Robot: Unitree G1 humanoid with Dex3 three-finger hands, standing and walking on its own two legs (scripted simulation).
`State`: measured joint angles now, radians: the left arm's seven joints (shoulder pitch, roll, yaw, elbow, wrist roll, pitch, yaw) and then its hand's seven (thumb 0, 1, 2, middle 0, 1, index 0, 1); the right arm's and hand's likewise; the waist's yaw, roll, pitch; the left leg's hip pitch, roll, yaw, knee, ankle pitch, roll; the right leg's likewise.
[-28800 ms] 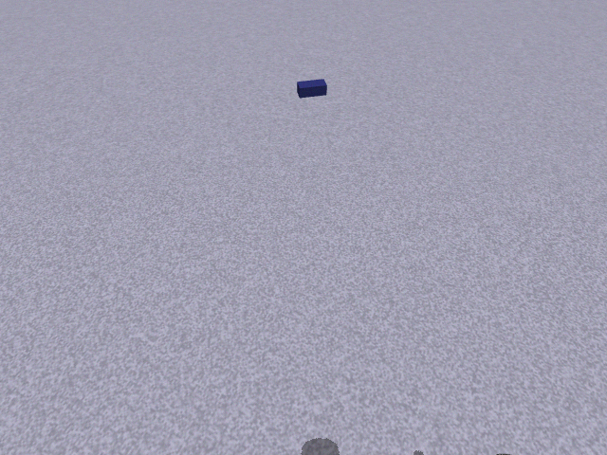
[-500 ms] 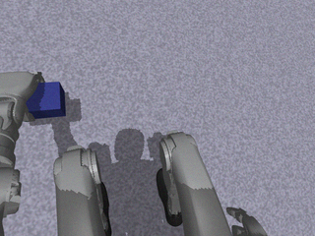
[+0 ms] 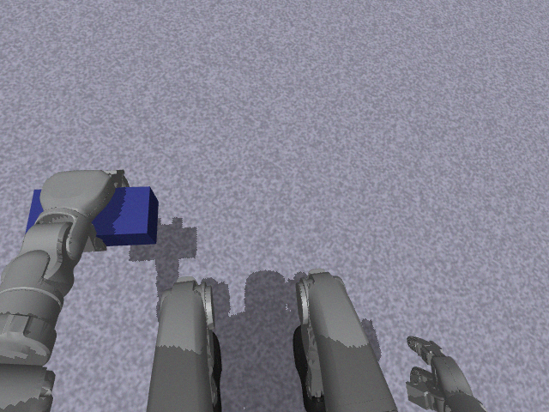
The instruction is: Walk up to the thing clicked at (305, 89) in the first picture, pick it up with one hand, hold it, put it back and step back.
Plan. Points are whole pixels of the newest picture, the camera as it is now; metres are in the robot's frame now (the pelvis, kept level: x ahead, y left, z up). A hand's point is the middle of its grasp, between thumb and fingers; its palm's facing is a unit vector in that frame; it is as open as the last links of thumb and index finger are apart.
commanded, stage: lift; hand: left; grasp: from above
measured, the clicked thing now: (98, 218) +0.41 +0.26 -0.12
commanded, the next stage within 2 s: hold in 0.90 s
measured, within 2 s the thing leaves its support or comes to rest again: neither
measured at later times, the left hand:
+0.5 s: hand (22, 194) +0.36 +0.25 +0.09, palm faces -0.45 -0.05 -0.89, open 10.7 cm
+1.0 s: hand out of the picture +0.37 +0.25 +0.17, palm faces -0.45 -0.05 -0.89, open 10.7 cm
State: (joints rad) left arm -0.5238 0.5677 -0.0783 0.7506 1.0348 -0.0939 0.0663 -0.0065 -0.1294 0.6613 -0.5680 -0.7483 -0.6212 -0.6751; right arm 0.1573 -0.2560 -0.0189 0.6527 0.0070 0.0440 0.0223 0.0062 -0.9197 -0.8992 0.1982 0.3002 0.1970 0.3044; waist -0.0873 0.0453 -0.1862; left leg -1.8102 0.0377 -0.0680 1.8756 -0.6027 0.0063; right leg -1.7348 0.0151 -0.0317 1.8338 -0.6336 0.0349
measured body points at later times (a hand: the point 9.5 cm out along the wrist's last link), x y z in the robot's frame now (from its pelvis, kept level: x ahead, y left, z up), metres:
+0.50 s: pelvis +0.04 +0.00 +0.17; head +0.11 +0.02 +0.61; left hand +0.38 +0.25 +0.14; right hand +0.14 -0.26 +0.05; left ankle +0.09 +0.12 -0.46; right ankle +0.09 -0.14 -0.46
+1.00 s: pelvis +0.07 +0.01 +0.24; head +0.11 +0.01 +0.69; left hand +0.39 +0.25 +0.23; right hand +0.17 -0.25 +0.12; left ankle +0.09 +0.12 -0.46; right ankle +0.09 -0.14 -0.46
